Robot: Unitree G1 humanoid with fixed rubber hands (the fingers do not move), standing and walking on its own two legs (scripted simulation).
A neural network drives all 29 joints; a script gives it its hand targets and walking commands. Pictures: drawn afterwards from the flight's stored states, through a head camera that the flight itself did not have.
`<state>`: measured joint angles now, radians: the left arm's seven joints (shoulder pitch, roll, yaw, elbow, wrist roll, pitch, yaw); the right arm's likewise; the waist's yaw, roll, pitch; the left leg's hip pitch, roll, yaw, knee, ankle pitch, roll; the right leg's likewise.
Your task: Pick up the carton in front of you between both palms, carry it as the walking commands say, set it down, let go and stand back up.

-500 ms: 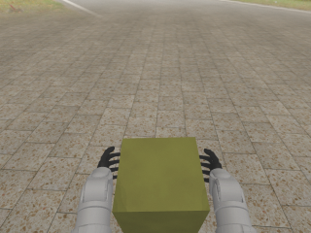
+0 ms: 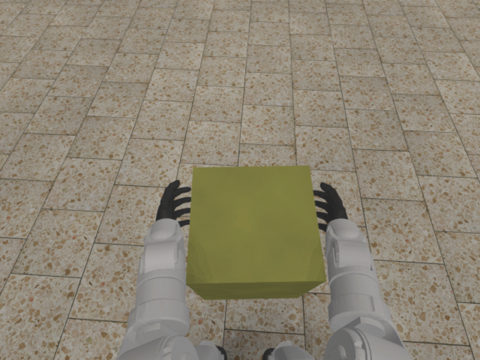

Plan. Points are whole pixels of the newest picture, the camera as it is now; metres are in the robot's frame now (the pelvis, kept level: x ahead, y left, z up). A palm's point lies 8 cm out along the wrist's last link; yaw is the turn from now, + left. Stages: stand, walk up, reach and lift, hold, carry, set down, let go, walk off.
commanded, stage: set down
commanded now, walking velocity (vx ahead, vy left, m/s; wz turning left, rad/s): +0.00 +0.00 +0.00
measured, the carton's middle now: (251, 240) +0.36 -0.01 -0.10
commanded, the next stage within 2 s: none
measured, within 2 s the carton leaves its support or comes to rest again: rests again in 1.96 s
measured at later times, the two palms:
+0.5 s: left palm (192, 240) +0.39 +0.13 -0.19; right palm (317, 236) +0.40 -0.17 -0.20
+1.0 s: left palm (205, 253) +0.41 +0.12 -0.36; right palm (306, 246) +0.43 -0.18 -0.37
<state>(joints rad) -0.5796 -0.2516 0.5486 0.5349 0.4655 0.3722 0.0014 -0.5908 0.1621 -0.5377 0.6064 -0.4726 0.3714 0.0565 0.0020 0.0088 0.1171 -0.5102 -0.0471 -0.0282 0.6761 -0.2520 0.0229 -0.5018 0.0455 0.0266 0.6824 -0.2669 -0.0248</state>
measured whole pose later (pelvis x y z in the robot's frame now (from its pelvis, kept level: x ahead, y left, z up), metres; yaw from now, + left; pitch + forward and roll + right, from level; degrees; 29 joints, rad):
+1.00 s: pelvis -0.05 -0.01 -0.26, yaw +1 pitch +43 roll +2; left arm -0.93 -0.10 0.46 0.64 0.13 0.19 0.17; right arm -1.05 -0.14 -0.30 0.86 -0.13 0.21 -0.03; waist -0.02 0.02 -0.08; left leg -2.01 -0.13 -0.03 1.78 -0.52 -0.04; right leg -2.02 0.11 0.04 1.81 -0.54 -0.01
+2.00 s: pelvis -0.06 -0.01 -0.38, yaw +2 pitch +36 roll +3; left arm -1.24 0.04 0.42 0.94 0.03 0.13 0.20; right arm -1.38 -0.31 -0.12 1.18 -0.01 0.15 -0.05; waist -0.01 0.05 0.23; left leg -2.25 -0.16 0.00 2.18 -0.58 -0.07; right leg -2.26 0.10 0.00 2.22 -0.60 -0.02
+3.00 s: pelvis -0.06 -0.01 -0.39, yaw +3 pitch +34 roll +3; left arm -1.23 0.24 0.13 0.92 -0.27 0.05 0.17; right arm -1.32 -0.50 -0.02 1.04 0.21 0.04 0.00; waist 0.01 0.06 0.34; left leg -2.23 -0.10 0.04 2.20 -0.57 -0.03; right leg -2.24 0.01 -0.03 2.24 -0.59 -0.06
